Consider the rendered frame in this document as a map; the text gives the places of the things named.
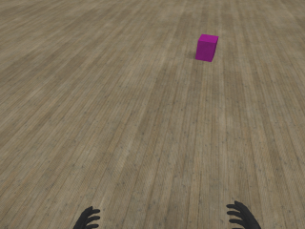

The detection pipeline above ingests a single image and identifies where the robot left hand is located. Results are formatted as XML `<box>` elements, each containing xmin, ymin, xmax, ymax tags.
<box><xmin>72</xmin><ymin>206</ymin><xmax>100</xmax><ymax>229</ymax></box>

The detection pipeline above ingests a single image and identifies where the carton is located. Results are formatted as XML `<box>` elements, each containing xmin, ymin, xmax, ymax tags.
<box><xmin>195</xmin><ymin>33</ymin><xmax>219</xmax><ymax>62</ymax></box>

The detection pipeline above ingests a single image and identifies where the robot right hand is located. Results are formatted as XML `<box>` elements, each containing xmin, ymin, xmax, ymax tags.
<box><xmin>226</xmin><ymin>200</ymin><xmax>261</xmax><ymax>229</ymax></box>

